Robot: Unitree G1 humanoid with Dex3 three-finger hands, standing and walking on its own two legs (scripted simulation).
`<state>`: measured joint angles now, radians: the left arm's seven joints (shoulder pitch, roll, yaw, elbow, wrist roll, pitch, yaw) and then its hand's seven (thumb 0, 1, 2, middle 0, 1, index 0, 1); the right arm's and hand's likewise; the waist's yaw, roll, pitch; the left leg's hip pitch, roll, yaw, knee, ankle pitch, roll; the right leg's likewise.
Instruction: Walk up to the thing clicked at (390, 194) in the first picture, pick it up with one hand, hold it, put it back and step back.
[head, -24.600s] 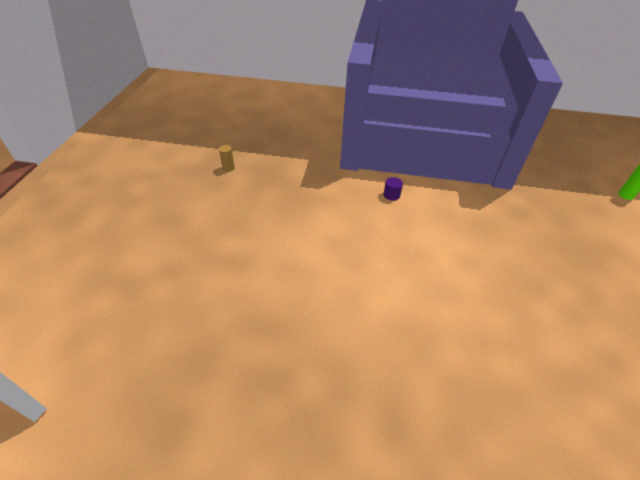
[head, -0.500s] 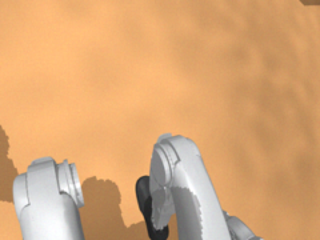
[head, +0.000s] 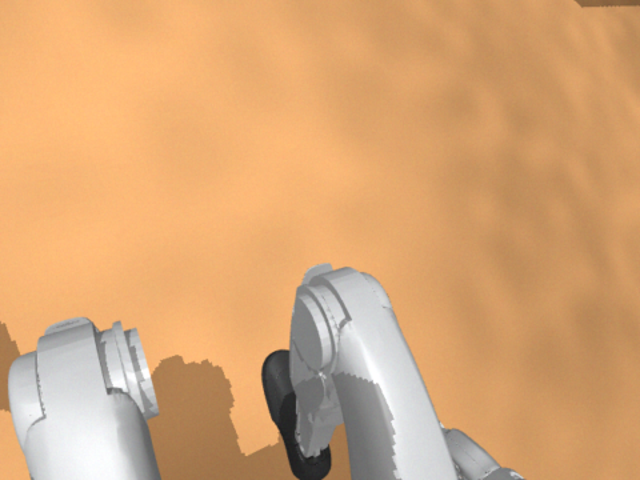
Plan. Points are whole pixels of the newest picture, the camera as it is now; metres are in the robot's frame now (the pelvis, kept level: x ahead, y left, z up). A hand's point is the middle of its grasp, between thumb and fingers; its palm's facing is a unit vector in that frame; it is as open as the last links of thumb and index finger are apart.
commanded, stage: open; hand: left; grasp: from above
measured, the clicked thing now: out of the picture +0.40 +0.38 -0.24
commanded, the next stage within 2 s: withdraw in 0.84 s
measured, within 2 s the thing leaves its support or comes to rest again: neither
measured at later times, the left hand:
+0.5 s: hand out of the picture +0.39 +0.37 -0.22, palm faces -0.43 -0.17 -0.89, open 13.6 cm
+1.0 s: hand out of the picture +0.39 +0.37 -0.22, palm faces -0.43 -0.17 -0.89, open 13.5 cm
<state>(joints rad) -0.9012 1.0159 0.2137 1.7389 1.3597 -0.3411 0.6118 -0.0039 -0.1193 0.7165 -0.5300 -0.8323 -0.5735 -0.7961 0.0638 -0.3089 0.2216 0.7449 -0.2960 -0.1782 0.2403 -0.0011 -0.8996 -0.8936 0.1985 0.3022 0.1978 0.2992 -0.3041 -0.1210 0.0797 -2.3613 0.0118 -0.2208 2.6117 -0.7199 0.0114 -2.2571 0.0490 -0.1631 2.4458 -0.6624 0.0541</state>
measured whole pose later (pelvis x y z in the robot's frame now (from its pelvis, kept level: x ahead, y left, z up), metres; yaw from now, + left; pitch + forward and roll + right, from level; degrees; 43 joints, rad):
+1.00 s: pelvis +0.00 +0.00 +0.00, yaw +0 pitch +25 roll -13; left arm -0.89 1.02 0.22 1.70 1.36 -0.34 0.62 0.00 -0.45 1.02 -0.10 -1.08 -0.11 -1.06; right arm 0.06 -0.33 0.23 0.73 -0.30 -0.20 0.26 0.00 -0.89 -0.89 0.20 0.30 0.20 0.30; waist -0.31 -0.13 0.10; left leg -2.36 0.01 -0.23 2.61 -0.72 0.01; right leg -2.25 0.05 -0.17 2.43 -0.66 0.05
